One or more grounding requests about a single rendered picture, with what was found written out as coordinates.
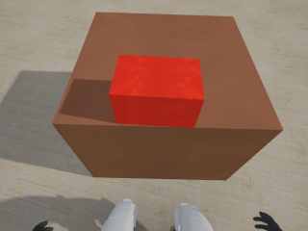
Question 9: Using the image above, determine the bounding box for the pedestal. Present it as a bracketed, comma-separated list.
[52, 12, 283, 181]

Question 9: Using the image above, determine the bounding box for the robot left thigh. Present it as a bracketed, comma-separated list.
[101, 201, 138, 231]

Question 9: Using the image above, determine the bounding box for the robot thigh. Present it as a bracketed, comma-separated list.
[173, 204, 214, 231]
[101, 201, 138, 231]

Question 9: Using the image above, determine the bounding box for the left robot hand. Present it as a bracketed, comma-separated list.
[32, 220, 54, 231]

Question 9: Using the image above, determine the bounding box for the robot right thigh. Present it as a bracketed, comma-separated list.
[173, 204, 214, 231]

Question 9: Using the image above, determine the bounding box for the right robot hand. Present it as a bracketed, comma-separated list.
[253, 212, 282, 231]

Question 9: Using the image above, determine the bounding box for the carton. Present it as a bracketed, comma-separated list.
[109, 55, 205, 128]

